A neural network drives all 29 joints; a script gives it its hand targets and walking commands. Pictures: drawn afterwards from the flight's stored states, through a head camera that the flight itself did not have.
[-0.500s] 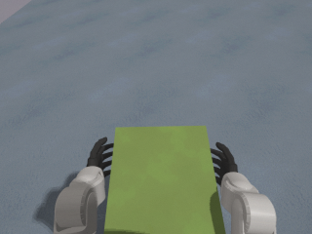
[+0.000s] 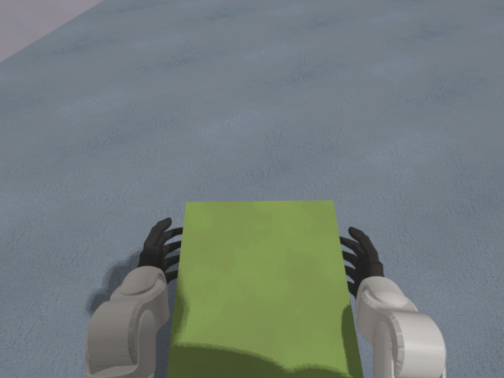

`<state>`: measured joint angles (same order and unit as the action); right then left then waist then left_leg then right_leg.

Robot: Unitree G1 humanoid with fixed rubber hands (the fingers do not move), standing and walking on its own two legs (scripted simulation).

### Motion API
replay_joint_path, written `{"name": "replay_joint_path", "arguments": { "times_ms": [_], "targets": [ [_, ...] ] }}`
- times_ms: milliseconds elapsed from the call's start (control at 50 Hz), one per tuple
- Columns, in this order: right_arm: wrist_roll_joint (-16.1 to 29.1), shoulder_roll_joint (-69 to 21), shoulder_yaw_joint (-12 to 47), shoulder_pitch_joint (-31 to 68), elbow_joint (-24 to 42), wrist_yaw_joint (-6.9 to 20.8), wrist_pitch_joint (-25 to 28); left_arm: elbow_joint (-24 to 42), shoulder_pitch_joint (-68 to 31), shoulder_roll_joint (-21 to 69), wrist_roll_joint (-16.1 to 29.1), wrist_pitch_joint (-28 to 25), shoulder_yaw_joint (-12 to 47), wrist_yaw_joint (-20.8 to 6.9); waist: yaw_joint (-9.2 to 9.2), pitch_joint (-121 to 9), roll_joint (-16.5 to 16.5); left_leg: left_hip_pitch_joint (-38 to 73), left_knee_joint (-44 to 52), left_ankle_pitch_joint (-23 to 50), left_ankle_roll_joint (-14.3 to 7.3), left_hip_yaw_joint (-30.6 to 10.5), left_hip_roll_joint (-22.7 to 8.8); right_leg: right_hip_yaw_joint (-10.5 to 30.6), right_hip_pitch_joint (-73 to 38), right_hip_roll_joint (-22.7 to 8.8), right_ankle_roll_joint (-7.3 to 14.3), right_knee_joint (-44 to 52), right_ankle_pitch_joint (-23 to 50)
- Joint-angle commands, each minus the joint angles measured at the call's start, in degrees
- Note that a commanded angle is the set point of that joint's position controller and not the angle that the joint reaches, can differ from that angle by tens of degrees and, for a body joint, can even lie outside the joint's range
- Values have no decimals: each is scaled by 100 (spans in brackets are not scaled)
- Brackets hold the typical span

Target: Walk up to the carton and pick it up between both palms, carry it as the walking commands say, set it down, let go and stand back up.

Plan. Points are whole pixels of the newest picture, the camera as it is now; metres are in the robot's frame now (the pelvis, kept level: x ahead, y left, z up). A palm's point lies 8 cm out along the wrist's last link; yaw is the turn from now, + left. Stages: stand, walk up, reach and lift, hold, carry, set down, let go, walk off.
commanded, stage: carry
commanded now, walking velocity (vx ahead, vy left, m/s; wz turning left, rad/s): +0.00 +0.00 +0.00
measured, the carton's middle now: (259, 300) +0.25 +0.00 +0.01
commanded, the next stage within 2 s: none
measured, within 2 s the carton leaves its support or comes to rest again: neither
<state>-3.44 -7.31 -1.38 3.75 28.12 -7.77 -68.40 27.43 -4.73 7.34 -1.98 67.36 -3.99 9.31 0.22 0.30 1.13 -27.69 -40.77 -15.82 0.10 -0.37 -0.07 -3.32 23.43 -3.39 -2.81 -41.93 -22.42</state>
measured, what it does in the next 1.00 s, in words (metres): walks backwards: left foot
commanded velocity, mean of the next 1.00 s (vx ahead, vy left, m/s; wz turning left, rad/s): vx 0.00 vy -0.22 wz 0.00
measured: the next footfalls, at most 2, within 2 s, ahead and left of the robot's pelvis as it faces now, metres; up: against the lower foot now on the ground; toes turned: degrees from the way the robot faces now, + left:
left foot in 0.24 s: +0.01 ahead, +0.13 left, +0.00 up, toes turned +6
right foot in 1.08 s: +0.00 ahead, -0.19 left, +0.00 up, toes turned +5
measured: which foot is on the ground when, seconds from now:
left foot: down 0.00-0.00, up 0.02-0.22, down 0.24-1.00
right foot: down 0.00-0.86, up 0.88-1.00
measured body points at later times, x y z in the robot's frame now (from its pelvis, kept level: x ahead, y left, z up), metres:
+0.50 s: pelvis -0.06 -0.01 +0.01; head -0.06 -0.03 +0.46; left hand +0.19 +0.16 +0.10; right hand +0.21 -0.13 +0.08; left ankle -0.03 +0.13 -0.71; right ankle +0.00 -0.12 -0.71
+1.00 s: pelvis -0.08 -0.06 +0.00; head -0.07 -0.06 +0.45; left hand +0.16 +0.12 +0.08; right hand +0.20 -0.17 +0.08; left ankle -0.07 +0.09 -0.71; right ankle -0.04 -0.17 -0.68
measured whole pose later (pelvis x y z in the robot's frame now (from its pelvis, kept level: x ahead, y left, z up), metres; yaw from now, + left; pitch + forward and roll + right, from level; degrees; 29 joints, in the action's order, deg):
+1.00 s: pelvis -0.08 -0.06 +0.00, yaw +7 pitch +1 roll +0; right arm -3.4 -7.4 -1.6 3.6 28.2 -8.1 -70.5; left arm 27.0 -5.1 7.3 -2.0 69.4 -4.0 9.3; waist 0.3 0.3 -0.1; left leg -23.5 -41.1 -18.7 1.7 1.1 -3.4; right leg -2.3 29.7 -1.7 0.3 -54.9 -25.2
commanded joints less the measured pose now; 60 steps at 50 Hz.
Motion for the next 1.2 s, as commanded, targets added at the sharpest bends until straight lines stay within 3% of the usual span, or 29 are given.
{"name": "replay_joint_path", "arguments": {
  "times_ms": [0, 20, 60, 100, 180, 220, 240, 260, 280, 320, 380, 420, 460, 520, 600, 620, 660, 740, 780, 820, 860, 920, 980, 1060, 1080, 1100, 1120, 1140, 1180],
  "targets": [
    [1954, -5275, 3586, 2930, 1669, 667, 306, 1435, -2909, 5361, 2092, -184, 3880, -942, 35, -2698, -1756, -660, -422, -671, 25, 82, 147, 1968, -2485, -2029, 523, 2192, 2303],
    [2070, -5184, 3590, 3402, 1703, 652, 264, 1398, -3020, 5305, 2101, -158, 3806, -913, 44, -2577, -1879, -430, -1367, -1734, 135, 345, 23, 1880, -2059, -2397, 1022, 1928, 3208],
    [2144, -5254, 3736, 3473, 1752, 665, 277, 1210, -2702, 5379, 2060, -151, 3610, -970, 57, -2467, -1417, -270, -1553, -1433, 118, 344, -36, 1202, -1794, -1991, 962, 1668, 3681],
    [2044, -5287, 3687, 2885, 1519, 684, 205, 855, -2045, 5368, 1907, -85, 3515, -983, 81, -2494, -1512, -230, -911, -1212, 62, 491, -74, 740, -2121, -1676, 809, 1322, 4664],
    [2125, -5363, 3649, 3145, 1647, 683, 275, 1365, -2628, 5361, 2093, -184, 3719, -1001, -30, -2511, -1556, 819, 916, -363, 59, 647, 174, 534, -1816, -1435, 596, 974, 4064],
    [2043, -5313, 3571, 2900, 1374, 672, 194, 931, -2151, 5272, 1918, -82, 3643, -967, -22, -2857, -791, 1715, 1290, 1141, -82, -56, -385, 299, -1379, -1136, 156, 553, 3143],
    [2011, -5202, 3554, 2924, 1451, 674, 212, 1081, -2243, 5279, 1922, -68, 3714, -981, 11, -2855, -102, 1929, 1085, 3012, -297, -992, -1076, -31, -924, -676, -9, -50, 2114],
    [1984, -5234, 3415, 2963, 1228, 687, 226, 1381, -2903, 5288, 2073, -85, 3897, -996, 24, -2604, 839, 1759, 1182, 3539, -511, -1279, -1318, -288, -621, -324, -168, 29, 458],
    [1986, -5255, 3337, 2827, 1103, 703, 199, 1385, -2971, 5348, 2091, -47, 3979, -972, 19, -2738, 1252, 1723, 1282, 3122, -597, -1346, -1347, -350, -587, -111, -161, 30, -189],
    [1965, -5160, 3431, 3047, 1262, 701, 191, 1153, -2730, 5319, 2005, -12, 3864, -984, 39, -2495, 364, 1368, 1250, 2237, -506, -1078, -1147, -216, -1036, -53, 65, 784, 256],
    [1941, -5275, 3517, 3065, 1348, 667, 143, 998, -2598, 5391, 1964, 42, 3772, -984, 31, -2360, 79, 925, 1079, 1111, -253, -602, -900, -26, -1107, -397, 263, 915, 810],
    [1819, -5111, 3375, 2846, 1180, 667, 114, 948, -2605, 5310, 1945, 86, 3854, -986, 9, -2238, 495, 747, 1402, 495, -281, -996, -1065, -135, -904, -296, 209, 650, 392],
    [1898, -5124, 3492, 3001, 1282, 701, 79, 1031, -2621, 5190, 1908, 75, 3750, -975, 2, -2086, -126, 724, 960, 41, -165, -504, -799, 52, -762, -478, 344, 1180, 160],
    [1853, -5101, 3359, 2938, 1077, 660, 11, 1043, -2879, 5187, 1939, 157, 3836, -921, -16, -1905, 742, 835, 1617, 57, -312, -1349, -1349, -187, -283, -119, 317, 499, -98],
    [1902, -5267, 3503, 3160, 1186, 667, 25, 759, -2645, 5370, 1865, 176, 3739, -971, 45, -1842, 669, 212, 1765, -722, -393, -1239, -1485, -233, -873, 89, 457, 647, -388],
    [1933, -5447, 3500, 3212, 1278, 666, 59, 1072, -3012, 5548, 2006, 123, 3882, -993, 58, -1860, 416, 77, 1340, -629, -262, -759, -1164, 13, -1153, -123, 575, 1026, -183],
    [1984, -5377, 3555, 3168, 1236, 682, 5, 1239, -3130, 5228, 1961, 101, 3740, -957, 77, -1807, -1236, -495, -796, -983, 168, 534, -123, 1410, -1209, -1298, 1158, 2234, 340],
    [2091, -5383, 3608, 3413, 1500, 718, 41, 864, -2573, 5553, 1947, 112, 3687, -981, 100, -2025, -1396, 21, -1329, -1472, 74, 635, -356, 840, -946, -1296, 1408, 1657, 2364],
    [2101, -5501, 3488, 2984, 1125, 750, -1, 1149, -2787, 5439, 1969, 104, 3804, -928, 41, -2357, -1079, 624, -227, -988, 96, 733, -321, 492, -1025, -1135, 1202, 1274, 2467],
    [2002, -5409, 3425, 2812, 1168, 712, 29, 956, -2476, 5468, 1953, 115, 3802, -914, -138, -2318, -805, 1733, 1180, 514, -60, 110, -791, 15, -203, -765, 691, 488, 2306],
    [2027, -5325, 3316, 2943, 1310, 720, 184, 1306, -2882, 5639, 2098, 76, 4156, -929, -7, -2364, 2212, 2417, 1762, 3105, -1055, -3101, -2883, -131, 1326, 399, 112, -1382, -1013],
    [2050, -5448, 3403, 2881, 1295, 778, 237, 1292, -2861, 5623, 2085, -44, 4091, -955, -70, -2345, 962, 2385, 1476, 3224, -1134, -2075, -2577, 772, 1613, -183, 196, -2251, -552],
    [2005, -5209, 3299, 2764, 1242, 710, 217, 1221, -2625, 5328, 2022, 5, 4019, -888, -41, -2241, 1207, 2178, 1218, 4055, -832, -1318, -2122, 181, 935, 59, 80, -1115, -673],
    [1993, -5231, 3410, 2897, 1436, 643, 232, 1249, -2523, 5429, 2083, -2, 3956, -937, 61, -2701, 1392, 1323, 427, 2413, -363, -662, -1677, 9, -972, 253, 315, 1366, 271],
    [2116, -5332, 3516, 3025, 1520, 658, 259, 1404, -2621, 5384, 2034, -47, 3831, -916, 28, -2633, 159, 816, -310, 1400, -106, -71, -1135, 635, -1430, -355, 529, 1949, 1221],
    [2011, -5314, 3622, 3088, 1775, 619, 247, 1377, -2778, 5359, 2092, -99, 3810, -952, -2, -2562, -1970, -631, -1281, -1402, 220, 697, -239, 2061, -2111, -1486, 1071, 1789, 3540],
    [2135, -5308, 3749, 3343, 1876, 617, 255, 1556, -2871, 5382, 2188, -135, 3839, -942, 88, -2533, -2132, -608, -2409, -2493, 310, 711, -108, 2139, -1812, -1586, 1563, 1632, 4418],
    [2148, -5339, 3740, 3360, 1664, 637, 205, 1405, -2794, 5375, 2114, -69, 3761, -925, 111, -2487, -1464, -660, -2477, -2356, 287, 580, -213, 1701, -1938, -1433, 1556, 1450, 4301],
    [2129, -5401, 3798, 3095, 1528, 665, 207, 1230, -2415, 5330, 2004, -99, 3623, -978, 100, -2418, -1554, -771, -2201, -1933, 293, 696, -351, 1380, -2089, -1136, 1485, 1356, 4444]
  ]
}}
